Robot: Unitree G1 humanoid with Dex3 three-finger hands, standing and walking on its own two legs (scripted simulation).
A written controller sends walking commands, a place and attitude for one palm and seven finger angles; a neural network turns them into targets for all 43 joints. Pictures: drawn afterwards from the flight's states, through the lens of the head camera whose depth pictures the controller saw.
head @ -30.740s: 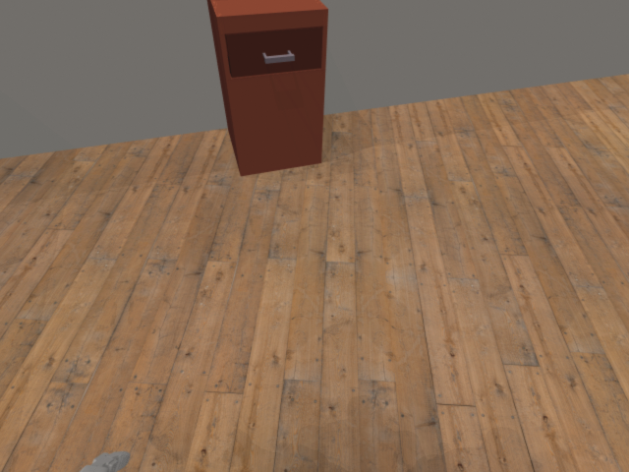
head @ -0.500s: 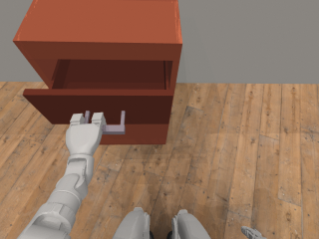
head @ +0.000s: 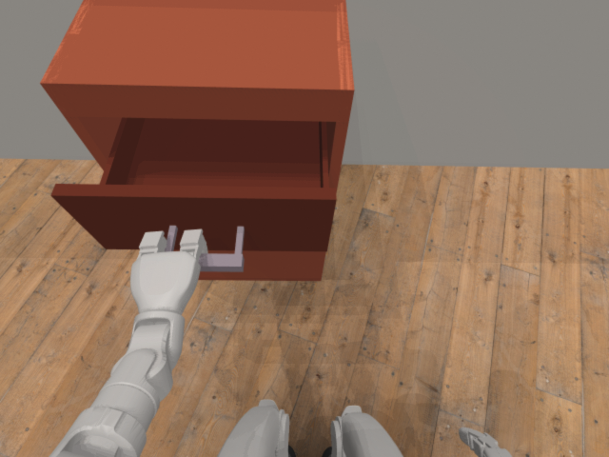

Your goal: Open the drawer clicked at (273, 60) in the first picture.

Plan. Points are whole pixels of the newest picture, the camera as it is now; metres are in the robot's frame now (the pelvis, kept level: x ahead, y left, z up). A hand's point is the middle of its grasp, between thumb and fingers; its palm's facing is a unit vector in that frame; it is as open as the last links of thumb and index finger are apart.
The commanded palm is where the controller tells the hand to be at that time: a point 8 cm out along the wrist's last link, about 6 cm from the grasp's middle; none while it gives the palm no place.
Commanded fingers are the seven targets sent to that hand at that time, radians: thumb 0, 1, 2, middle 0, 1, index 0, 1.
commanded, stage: pull the drawer open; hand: left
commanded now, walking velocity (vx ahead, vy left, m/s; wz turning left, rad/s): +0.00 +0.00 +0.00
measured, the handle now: (204, 248) +0.41 +0.18 -0.06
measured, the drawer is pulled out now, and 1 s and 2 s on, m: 0.14 0.19 0.22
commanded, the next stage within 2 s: none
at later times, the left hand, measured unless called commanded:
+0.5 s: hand (176, 307) +0.32 +0.21 -0.08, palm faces -0.05 -0.07 -1.00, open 5.4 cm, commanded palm +0.28 +0.19 -0.03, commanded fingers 0.00 0.90 0.90 -0.40 -1.35 -0.40 -1.35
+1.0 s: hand (174, 319) +0.30 +0.21 -0.08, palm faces -0.05 -0.08 -1.00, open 5.4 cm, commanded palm +0.26 +0.19 -0.03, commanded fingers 0.00 0.90 0.90 -0.40 -1.35 -0.40 -1.35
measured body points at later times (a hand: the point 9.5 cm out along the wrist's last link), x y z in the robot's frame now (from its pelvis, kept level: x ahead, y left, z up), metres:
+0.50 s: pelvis +0.00 +0.00 +0.00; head +0.11 +0.01 +0.44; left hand +0.32 +0.21 -0.03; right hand +0.14 -0.25 -0.13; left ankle +0.00 +0.05 -0.62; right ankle +0.00 -0.09 -0.62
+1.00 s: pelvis +0.00 +0.00 +0.00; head +0.11 +0.00 +0.44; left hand +0.30 +0.21 -0.03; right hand +0.15 -0.24 -0.13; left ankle +0.00 +0.05 -0.62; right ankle +0.00 -0.09 -0.62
